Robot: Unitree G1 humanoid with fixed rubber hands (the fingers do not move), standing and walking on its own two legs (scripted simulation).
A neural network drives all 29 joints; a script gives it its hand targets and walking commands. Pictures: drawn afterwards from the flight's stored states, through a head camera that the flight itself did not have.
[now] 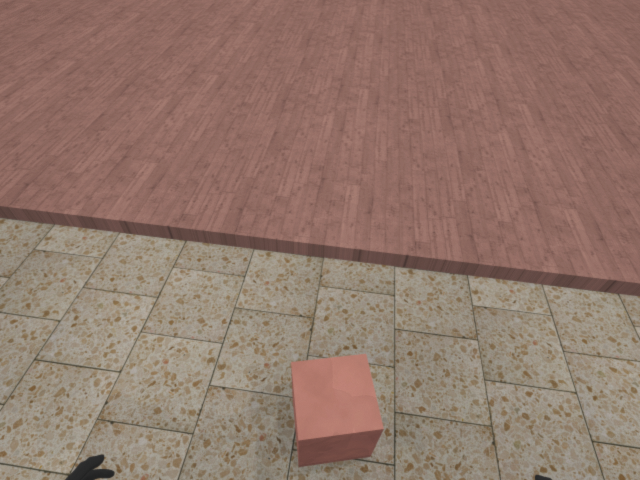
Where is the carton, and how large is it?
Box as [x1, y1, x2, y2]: [291, 354, 383, 466]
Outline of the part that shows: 365,354 291,362 292,397 299,466 370,456 383,428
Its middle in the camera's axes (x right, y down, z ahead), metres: +0.04 +0.47 +1.10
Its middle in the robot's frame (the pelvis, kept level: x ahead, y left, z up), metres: +0.44 -0.04 -0.66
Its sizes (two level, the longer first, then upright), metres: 0.210 0.200 0.250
